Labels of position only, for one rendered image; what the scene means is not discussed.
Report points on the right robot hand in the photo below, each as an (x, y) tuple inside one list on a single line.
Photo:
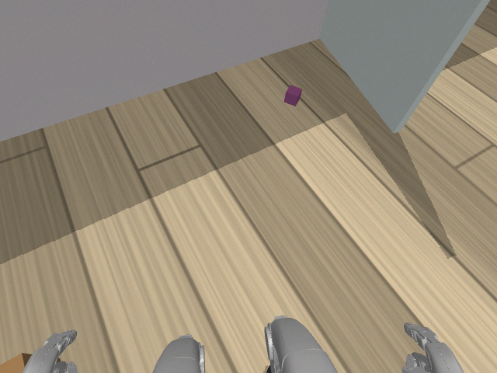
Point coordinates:
[(439, 357)]

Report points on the left robot hand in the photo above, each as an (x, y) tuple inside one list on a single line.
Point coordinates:
[(44, 359)]

